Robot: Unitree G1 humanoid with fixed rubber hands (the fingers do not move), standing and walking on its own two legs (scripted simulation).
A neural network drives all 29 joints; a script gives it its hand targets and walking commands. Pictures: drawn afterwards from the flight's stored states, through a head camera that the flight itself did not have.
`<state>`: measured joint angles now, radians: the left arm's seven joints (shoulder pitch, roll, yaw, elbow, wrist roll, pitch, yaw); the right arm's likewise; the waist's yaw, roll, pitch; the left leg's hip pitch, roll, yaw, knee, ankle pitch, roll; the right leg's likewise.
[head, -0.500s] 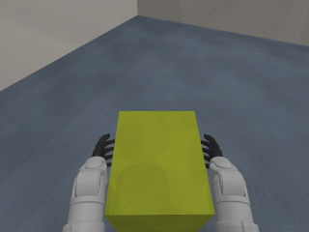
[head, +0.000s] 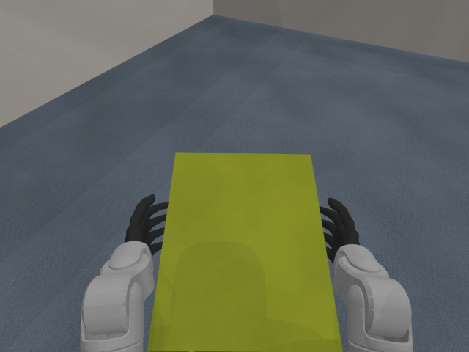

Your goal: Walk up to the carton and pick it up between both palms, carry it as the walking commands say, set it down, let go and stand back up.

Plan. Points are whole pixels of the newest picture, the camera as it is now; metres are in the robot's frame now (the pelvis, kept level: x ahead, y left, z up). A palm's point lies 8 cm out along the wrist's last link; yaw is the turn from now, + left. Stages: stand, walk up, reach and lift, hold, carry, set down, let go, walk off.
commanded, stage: carry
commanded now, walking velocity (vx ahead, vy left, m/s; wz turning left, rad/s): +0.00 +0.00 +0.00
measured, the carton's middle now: (240, 261) +0.26 +0.00 +0.02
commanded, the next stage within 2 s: none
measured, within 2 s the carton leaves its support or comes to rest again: neither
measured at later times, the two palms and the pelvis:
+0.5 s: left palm (120, 282) +0.18 +0.15 +0.12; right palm (358, 290) +0.17 -0.15 +0.11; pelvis -0.05 +0.01 +0.02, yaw +0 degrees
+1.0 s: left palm (115, 292) +0.17 +0.16 +0.11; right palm (349, 286) +0.18 -0.14 +0.11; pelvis -0.05 +0.00 +0.02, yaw +1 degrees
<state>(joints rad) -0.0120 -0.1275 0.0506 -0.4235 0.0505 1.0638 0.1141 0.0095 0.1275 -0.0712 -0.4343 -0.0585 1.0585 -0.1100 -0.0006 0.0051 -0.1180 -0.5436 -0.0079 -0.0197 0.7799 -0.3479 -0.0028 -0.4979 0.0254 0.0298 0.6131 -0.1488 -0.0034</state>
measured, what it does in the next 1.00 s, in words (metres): steps on the spot: left foot, then right foot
